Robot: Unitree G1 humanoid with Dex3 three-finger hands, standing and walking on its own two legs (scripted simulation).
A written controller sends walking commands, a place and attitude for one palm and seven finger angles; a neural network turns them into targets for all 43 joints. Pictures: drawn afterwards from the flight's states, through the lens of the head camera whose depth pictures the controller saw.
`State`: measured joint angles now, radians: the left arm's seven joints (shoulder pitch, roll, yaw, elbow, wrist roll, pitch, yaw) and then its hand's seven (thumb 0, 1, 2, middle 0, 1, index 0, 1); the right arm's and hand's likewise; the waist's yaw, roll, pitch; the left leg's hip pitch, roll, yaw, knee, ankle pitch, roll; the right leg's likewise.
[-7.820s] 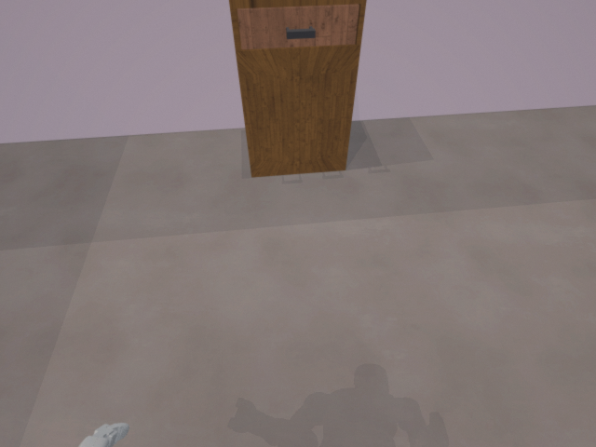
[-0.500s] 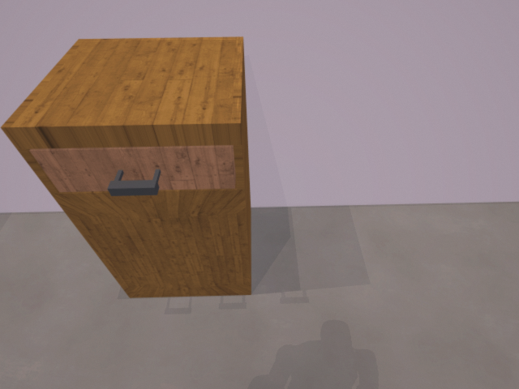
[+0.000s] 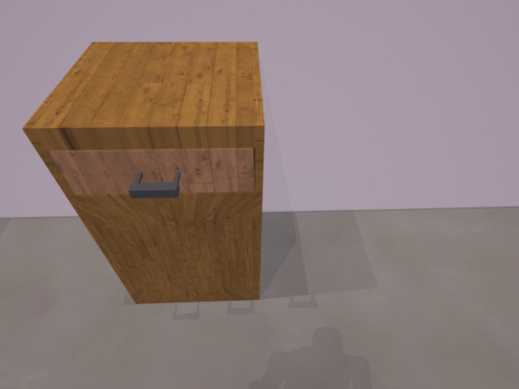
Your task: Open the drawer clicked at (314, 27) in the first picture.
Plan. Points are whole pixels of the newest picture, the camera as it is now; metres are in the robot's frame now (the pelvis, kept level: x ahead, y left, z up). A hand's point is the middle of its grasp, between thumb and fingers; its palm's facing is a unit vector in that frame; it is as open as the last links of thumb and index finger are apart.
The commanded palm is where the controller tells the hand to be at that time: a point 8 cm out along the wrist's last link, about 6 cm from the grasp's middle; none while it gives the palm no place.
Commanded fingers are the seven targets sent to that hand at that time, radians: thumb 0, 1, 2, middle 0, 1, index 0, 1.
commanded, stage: look again from close up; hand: left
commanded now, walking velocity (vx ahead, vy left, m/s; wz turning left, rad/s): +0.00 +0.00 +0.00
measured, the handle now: (156, 183) +0.55 +0.28 -0.05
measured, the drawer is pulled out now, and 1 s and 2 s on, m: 0.00 0.00 0.00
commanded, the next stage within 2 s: raise the hand with hooked fingers in 0.02 s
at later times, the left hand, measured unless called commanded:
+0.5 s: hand (142, 356) +0.18 +0.20 -0.05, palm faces -0.13 -0.25 -0.96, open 8.3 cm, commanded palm +0.15 +0.22 -0.02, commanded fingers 0.00 0.43 0.70 -0.23 -0.60 -0.23 -0.60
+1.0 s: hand (147, 305) +0.25 +0.20 -0.01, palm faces -0.10 -0.10 -0.99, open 11.3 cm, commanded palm +0.22 +0.20 +0.05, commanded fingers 0.00 -0.15 0.45 -0.28 -0.98 -0.28 -0.98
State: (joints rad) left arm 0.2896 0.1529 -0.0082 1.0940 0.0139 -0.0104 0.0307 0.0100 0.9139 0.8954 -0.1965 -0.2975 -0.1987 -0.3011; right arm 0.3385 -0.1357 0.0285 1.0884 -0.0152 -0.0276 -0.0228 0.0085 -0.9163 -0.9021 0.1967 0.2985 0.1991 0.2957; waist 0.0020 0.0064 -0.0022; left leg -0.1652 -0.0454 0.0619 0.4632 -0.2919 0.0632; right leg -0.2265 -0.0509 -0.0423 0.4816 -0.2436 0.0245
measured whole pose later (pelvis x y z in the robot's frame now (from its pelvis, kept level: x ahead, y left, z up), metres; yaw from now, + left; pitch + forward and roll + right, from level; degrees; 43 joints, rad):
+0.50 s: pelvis +0.00 -0.01 -0.02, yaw -5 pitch +9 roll +2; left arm 0.49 0.30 -0.05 0.02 0.96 -0.03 0.38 0.01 0.67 0.79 -0.21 -0.46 -0.21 -0.46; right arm 0.08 -0.27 -0.05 0.54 -0.03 -0.01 0.07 0.01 -0.91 -0.90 0.20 0.30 0.20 0.30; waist 0.04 0.00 -0.11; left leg -0.46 -0.01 0.15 0.68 -0.39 0.05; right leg -0.57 0.02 0.05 0.74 -0.33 -0.02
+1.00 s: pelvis +0.01 -0.04 -0.02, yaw -4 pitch +9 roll +2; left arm 0.30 0.39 -0.03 -0.01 0.94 0.12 0.26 0.00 0.07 0.54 -0.27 -0.83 -0.27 -0.84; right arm 0.13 -0.22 0.05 0.58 -0.02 0.11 -0.01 0.01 -0.90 -0.90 0.20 0.30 0.20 0.30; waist 0.06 0.04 -0.07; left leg -0.42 -0.02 0.02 0.68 -0.40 0.01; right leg -0.53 0.04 0.02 0.74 -0.36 -0.06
